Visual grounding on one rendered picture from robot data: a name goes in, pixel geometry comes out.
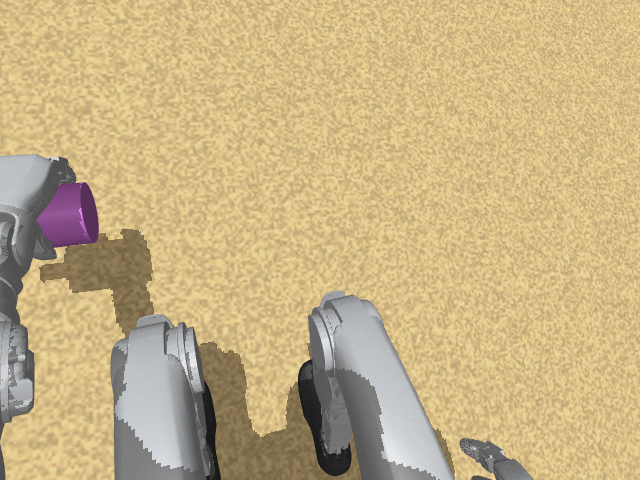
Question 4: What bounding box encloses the bottle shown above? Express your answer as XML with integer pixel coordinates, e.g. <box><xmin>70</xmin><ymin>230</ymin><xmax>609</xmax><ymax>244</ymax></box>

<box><xmin>37</xmin><ymin>182</ymin><xmax>99</xmax><ymax>248</ymax></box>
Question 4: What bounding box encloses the left robot arm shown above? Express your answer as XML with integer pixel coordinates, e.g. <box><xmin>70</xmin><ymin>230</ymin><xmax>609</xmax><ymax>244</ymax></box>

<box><xmin>0</xmin><ymin>205</ymin><xmax>38</xmax><ymax>480</ymax></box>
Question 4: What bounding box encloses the left robot foot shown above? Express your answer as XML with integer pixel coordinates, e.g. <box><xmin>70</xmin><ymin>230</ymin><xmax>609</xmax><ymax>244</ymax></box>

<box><xmin>202</xmin><ymin>381</ymin><xmax>221</xmax><ymax>480</ymax></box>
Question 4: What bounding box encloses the right robot hand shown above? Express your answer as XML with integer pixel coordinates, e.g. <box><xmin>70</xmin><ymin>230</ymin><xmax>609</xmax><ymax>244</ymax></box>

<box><xmin>460</xmin><ymin>438</ymin><xmax>533</xmax><ymax>480</ymax></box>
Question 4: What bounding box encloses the left robot hand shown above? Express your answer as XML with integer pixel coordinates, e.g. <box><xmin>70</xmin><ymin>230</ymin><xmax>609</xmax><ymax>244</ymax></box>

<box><xmin>0</xmin><ymin>154</ymin><xmax>76</xmax><ymax>260</ymax></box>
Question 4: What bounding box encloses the right robot foot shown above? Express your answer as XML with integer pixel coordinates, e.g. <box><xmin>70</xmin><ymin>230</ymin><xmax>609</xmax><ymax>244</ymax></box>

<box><xmin>298</xmin><ymin>359</ymin><xmax>352</xmax><ymax>476</ymax></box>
